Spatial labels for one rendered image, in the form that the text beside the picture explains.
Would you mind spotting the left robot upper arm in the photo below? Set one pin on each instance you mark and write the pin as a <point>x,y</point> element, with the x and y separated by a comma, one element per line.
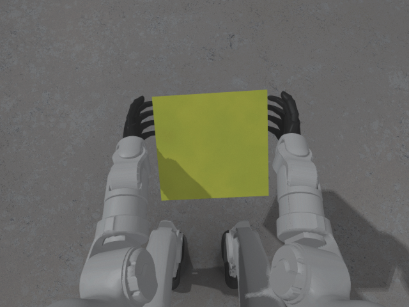
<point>119,278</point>

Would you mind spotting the right robot forearm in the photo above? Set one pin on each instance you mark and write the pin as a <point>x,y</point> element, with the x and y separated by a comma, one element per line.
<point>301,214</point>

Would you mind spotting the left robot shin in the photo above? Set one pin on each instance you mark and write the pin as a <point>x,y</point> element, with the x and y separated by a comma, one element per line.
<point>170,225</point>

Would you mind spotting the robot right hand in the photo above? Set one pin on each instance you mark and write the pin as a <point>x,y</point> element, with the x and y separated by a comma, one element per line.
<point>289,122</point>

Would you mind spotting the right robot upper arm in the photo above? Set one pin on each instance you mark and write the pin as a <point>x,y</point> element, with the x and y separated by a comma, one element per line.
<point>304,276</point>

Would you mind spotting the robot left hand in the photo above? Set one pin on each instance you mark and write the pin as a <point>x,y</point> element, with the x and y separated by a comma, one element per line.
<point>133,125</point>

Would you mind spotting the carton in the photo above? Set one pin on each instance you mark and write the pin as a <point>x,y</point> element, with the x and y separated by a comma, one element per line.
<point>212,145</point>

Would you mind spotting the robot left foot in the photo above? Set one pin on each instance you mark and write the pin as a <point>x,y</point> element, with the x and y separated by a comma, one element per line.
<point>176,280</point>

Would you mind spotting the left robot forearm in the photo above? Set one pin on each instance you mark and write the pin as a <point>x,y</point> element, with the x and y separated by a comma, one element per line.
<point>124,221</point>

